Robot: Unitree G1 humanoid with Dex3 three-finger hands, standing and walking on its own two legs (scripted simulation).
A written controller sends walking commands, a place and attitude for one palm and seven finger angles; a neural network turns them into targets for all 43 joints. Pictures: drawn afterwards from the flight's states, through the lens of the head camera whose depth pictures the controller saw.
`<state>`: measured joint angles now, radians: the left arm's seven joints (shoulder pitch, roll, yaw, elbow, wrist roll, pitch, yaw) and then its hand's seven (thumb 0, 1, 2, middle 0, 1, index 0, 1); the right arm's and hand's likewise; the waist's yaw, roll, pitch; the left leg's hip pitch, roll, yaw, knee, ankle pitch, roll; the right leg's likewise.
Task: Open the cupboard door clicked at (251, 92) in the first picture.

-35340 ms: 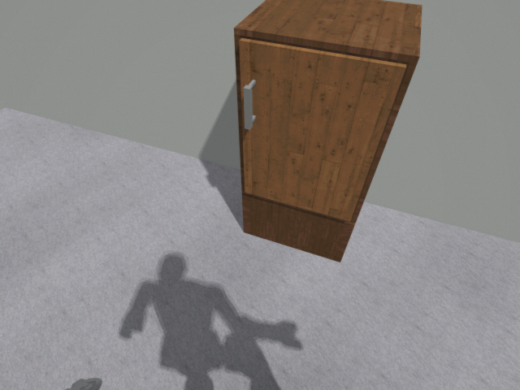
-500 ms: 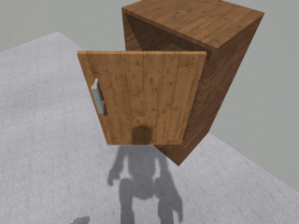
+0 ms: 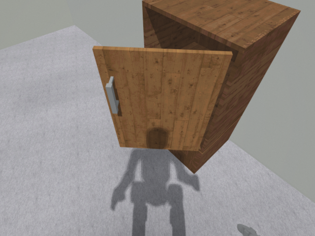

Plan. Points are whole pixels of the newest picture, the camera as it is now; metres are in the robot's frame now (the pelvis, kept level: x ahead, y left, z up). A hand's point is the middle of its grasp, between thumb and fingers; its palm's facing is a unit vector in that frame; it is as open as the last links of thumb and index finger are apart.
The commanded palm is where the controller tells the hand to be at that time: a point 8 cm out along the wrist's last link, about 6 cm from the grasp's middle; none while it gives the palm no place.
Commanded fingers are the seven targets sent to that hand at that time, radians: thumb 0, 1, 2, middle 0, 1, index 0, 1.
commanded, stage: come to a stop and stand still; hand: left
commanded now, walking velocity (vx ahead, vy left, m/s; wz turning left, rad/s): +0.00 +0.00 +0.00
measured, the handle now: (113, 95) +0.56 +0.20 -0.02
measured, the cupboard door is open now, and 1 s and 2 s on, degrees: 44 44 44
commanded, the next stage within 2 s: look again from close up in 0.56 s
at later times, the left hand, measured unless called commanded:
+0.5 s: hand out of the picture -0.01 +0.21 -0.16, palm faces +0.00 -0.98 -0.21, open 7.4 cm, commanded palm none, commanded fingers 0.00 0.90 0.90 -0.20 -0.30 -0.20 -0.30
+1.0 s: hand out of the picture -0.03 +0.19 -0.17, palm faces +0.00 -0.99 -0.16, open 7.4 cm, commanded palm none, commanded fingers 0.00 0.90 0.90 -0.20 -0.30 -0.20 -0.30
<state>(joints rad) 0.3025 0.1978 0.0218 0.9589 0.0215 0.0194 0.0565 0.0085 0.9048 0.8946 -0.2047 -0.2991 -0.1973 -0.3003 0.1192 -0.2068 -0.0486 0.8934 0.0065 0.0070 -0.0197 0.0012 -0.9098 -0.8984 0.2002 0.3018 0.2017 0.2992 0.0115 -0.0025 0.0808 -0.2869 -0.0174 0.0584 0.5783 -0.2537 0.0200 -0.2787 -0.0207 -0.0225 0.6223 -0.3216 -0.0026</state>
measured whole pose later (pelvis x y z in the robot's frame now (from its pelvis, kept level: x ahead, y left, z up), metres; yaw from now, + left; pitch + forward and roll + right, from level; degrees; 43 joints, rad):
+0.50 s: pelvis -0.03 +0.02 +0.01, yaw +0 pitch -1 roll -1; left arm 0.33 0.21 -0.01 0.99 0.02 0.00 0.02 0.01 0.91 0.89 -0.20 -0.30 -0.20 -0.30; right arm 0.31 -0.20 0.00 1.03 -0.01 0.01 0.00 0.00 -0.91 -0.90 0.20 0.30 0.20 0.30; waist -0.01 -0.01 -0.01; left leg -0.28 -0.03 0.06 0.47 -0.17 0.06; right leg -0.25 -0.03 -0.02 0.47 -0.20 0.02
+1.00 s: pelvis -0.02 +0.03 +0.01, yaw +0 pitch -1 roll -1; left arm 0.35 0.16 -0.03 1.06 0.02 -0.01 0.03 0.01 0.91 0.89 -0.20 -0.30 -0.20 -0.30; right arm 0.28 -0.16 0.00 1.09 -0.01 -0.01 -0.01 0.01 -0.92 -0.90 0.20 0.30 0.21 0.30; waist 0.00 -0.02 0.00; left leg -0.25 -0.04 0.08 0.44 -0.17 0.07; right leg -0.23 -0.04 -0.01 0.44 -0.19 0.03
